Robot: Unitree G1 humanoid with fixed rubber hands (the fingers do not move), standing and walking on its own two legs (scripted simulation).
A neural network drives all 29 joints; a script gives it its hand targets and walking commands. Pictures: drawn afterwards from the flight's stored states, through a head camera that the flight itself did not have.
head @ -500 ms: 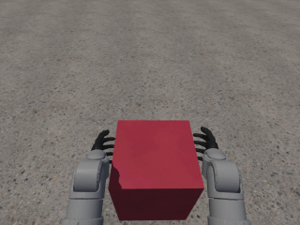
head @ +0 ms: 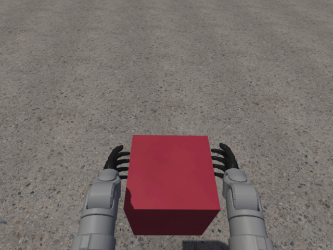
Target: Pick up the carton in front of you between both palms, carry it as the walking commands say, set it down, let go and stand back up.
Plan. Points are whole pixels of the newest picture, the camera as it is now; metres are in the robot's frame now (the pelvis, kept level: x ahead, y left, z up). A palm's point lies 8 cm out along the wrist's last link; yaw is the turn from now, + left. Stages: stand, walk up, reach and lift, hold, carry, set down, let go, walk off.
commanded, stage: carry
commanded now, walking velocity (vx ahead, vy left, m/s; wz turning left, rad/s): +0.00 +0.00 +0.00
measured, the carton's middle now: (169, 188) +0.31 +0.00 -0.08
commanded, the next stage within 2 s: hold in 0.66 s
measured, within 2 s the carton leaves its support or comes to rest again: neither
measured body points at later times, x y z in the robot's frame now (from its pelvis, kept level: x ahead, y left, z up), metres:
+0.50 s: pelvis -0.01 +0.01 +0.00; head -0.03 +0.01 +0.45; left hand +0.29 +0.16 +0.03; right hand +0.29 -0.14 +0.04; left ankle -0.03 +0.10 -0.74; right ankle +0.04 -0.11 -0.74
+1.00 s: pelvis -0.03 +0.00 +0.01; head -0.07 -0.01 +0.45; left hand +0.25 +0.18 +0.04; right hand +0.29 -0.12 +0.04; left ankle -0.03 +0.10 -0.74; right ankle +0.04 -0.12 -0.73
